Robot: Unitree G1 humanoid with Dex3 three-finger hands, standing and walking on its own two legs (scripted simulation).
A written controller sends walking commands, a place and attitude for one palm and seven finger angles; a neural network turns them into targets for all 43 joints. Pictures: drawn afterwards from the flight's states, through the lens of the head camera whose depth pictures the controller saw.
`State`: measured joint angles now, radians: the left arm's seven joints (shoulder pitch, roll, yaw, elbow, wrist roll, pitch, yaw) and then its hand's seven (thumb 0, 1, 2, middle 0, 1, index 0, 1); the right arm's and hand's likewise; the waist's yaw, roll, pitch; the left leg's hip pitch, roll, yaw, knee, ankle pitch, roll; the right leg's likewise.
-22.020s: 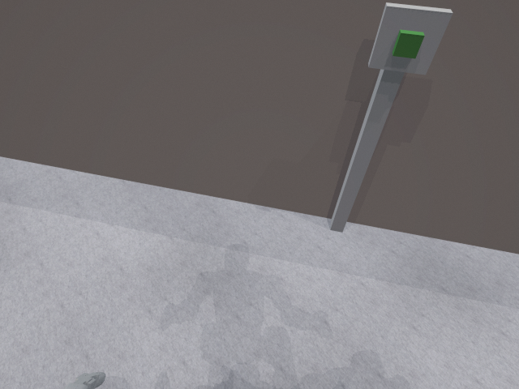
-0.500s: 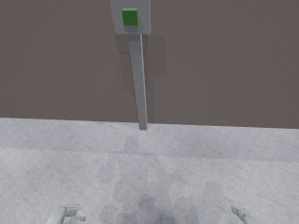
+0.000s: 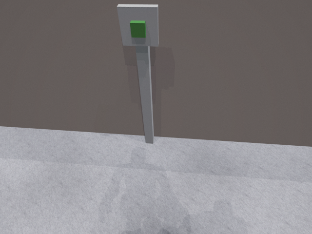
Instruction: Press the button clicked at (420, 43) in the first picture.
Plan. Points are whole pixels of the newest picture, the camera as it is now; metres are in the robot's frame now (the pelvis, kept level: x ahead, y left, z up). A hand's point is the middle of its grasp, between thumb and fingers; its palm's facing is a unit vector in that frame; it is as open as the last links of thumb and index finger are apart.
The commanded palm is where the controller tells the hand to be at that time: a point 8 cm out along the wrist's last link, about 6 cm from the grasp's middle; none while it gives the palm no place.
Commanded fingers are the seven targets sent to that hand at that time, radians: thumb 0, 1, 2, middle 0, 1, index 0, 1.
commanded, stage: let the arm hang, fingers relaxed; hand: left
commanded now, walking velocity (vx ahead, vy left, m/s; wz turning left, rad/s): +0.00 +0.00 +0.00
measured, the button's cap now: (138, 28) +0.85 +0.12 +0.14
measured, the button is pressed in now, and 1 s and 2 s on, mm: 0 0 0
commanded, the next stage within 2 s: stand and wait in 0.38 s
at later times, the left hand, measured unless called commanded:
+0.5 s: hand out of the picture +0.06 +0.19 -0.17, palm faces +0.01 -0.97 -0.22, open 7.4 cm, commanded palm none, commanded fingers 0.00 0.90 0.90 -0.20 -0.30 -0.20 -0.30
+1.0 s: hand out of the picture +0.09 +0.21 -0.15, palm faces -0.01 -0.95 -0.30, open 7.4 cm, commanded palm none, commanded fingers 0.00 0.90 0.90 -0.20 -0.30 -0.20 -0.30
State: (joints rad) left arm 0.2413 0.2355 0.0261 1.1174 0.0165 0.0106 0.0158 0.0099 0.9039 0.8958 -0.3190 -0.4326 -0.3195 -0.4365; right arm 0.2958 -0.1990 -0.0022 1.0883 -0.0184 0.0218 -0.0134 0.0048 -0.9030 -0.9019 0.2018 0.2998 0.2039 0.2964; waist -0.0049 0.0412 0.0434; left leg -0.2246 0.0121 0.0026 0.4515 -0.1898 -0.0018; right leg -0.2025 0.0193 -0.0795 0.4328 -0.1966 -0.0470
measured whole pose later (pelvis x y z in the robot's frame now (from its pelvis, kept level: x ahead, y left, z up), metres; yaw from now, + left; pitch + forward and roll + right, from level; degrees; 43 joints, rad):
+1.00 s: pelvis +0.04 -0.01 +0.01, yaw -1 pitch -2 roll +0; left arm 0.15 0.26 0.02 1.14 0.01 -0.02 0.01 0.01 0.90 0.90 -0.20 -0.30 -0.21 -0.30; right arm 0.16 -0.28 -0.01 1.12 -0.01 0.00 -0.02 0.00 -0.90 -0.90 0.20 0.30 0.20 0.30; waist 0.00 0.03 0.06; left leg -0.12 0.02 0.02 0.34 -0.19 -0.02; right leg -0.11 0.04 -0.06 0.34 -0.20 -0.06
